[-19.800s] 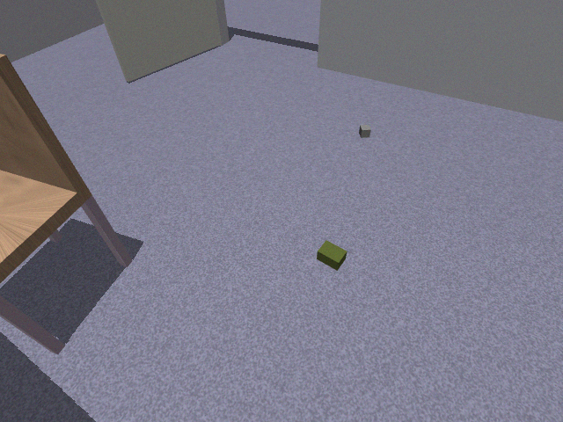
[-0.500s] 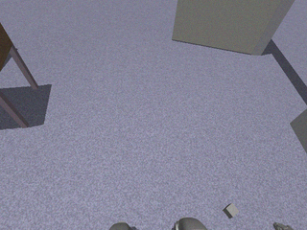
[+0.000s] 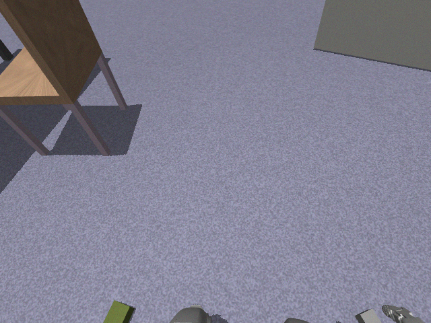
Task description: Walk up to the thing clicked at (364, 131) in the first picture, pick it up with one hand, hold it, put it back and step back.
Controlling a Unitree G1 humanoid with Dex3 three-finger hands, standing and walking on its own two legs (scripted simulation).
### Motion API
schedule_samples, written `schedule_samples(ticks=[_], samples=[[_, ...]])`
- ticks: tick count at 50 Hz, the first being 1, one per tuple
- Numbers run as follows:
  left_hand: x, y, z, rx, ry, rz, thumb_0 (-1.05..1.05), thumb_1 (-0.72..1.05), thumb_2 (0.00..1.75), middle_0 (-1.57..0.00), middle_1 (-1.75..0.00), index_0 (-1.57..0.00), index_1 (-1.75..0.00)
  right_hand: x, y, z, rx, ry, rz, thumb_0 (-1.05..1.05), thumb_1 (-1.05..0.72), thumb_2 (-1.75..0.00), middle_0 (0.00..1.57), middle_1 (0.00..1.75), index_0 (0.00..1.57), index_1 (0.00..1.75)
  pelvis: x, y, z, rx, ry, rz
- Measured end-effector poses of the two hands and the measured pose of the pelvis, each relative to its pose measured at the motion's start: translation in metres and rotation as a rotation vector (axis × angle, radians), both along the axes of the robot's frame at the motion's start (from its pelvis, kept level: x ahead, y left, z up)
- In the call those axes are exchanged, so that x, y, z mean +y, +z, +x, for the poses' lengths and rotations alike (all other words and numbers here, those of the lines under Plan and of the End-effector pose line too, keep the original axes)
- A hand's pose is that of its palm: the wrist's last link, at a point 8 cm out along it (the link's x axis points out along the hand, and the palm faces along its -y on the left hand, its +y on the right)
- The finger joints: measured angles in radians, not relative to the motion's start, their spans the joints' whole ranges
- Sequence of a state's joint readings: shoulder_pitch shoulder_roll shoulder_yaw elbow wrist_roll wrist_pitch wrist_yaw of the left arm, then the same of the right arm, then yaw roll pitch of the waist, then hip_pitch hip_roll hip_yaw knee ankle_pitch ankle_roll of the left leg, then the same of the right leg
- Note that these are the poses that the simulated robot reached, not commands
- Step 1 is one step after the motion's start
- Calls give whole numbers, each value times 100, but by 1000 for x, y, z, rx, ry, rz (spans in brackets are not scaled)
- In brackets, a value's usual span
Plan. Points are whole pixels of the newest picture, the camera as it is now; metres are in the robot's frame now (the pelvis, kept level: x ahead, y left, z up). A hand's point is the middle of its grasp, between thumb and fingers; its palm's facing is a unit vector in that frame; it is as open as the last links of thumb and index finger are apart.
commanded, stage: walk up
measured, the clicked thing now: (368, 320) +0.19 -0.49 -0.72
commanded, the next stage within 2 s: stand in 1.14 s
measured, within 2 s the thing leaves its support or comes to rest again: neither
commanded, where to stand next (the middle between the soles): +0.05 +0.02 m, yaw +0 degrees
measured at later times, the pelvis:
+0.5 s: pelvis -0.01 +0.02 +0.01, yaw +4 degrees
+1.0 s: pelvis +0.01 +0.02 +0.03, yaw +4 degrees
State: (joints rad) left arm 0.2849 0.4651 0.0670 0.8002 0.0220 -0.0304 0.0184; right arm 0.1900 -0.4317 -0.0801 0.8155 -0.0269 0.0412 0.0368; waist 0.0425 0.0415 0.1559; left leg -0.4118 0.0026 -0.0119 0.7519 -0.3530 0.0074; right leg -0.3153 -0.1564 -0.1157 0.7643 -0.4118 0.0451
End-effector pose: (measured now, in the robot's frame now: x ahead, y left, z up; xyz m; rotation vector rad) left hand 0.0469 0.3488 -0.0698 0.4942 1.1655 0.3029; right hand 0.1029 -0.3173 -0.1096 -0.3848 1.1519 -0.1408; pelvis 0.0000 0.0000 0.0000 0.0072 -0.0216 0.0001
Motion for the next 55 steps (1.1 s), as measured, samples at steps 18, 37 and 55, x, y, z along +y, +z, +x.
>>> schedule_samples(ticks=[18,37,55], samples=[[-27,-29,-35,7,66,-118,0,90,90,-21,-30,-21,-30,17,9,1,-70,-1,1,1,-90,-90,21,30,20,30,8,1,-11,-41,51,-34],[0,-27,8,-31,66,-165,0,90,90,-20,-30,-20,-30,50,16,-25,39,-16,-6,1,-90,-90,21,30,20,30,30,15,0,-15,67,-12],[-26,-16,26,-16,78,-206,0,90,90,-20,-30,-20,-30,43,31,26,-33,8,7,1,-90,-90,21,30,20,30,20,30,7,-18,70,-5]])
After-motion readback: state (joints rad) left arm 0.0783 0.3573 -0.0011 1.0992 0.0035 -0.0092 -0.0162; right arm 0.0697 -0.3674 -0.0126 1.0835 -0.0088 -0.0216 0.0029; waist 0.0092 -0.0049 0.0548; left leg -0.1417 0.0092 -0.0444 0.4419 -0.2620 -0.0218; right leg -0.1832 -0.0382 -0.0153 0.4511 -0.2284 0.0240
